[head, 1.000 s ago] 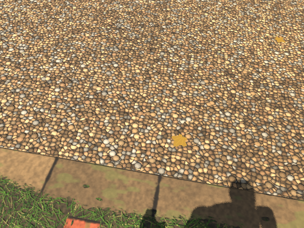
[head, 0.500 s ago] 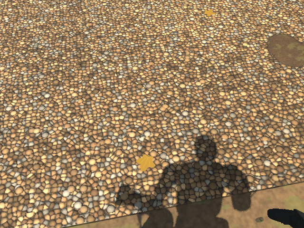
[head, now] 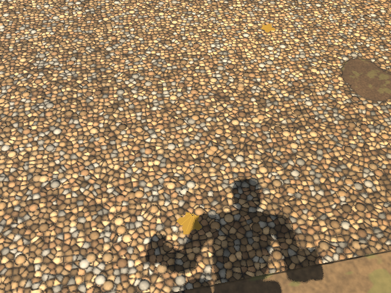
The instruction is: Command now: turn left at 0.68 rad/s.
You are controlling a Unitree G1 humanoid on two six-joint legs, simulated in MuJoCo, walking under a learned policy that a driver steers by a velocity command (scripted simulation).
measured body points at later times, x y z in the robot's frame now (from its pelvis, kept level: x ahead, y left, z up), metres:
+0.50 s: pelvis +0.03 +0.05 -0.01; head +0.05 +0.06 +0.44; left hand +0.02 +0.33 -0.14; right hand +0.26 -0.15 -0.08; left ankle -0.02 +0.15 -0.74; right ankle -0.03 -0.11 -0.70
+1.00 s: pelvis +0.32 +0.03 -0.04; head +0.35 +0.02 +0.40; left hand +0.51 +0.28 -0.14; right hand +0.34 -0.26 -0.16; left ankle +0.09 +0.20 -0.61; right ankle +0.39 -0.03 -0.74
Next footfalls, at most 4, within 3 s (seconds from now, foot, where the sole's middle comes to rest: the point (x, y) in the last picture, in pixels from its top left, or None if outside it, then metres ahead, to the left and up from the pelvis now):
0.02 right None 0.01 -0.11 -0.78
0.44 left None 0.02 0.16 -0.78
0.92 right None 0.43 -0.04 -0.78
1.42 left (186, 175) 0.92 0.03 -0.81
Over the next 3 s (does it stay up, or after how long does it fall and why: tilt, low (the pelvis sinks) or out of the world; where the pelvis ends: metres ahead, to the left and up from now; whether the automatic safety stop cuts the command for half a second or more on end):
stays up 1.46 -0.01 -0.03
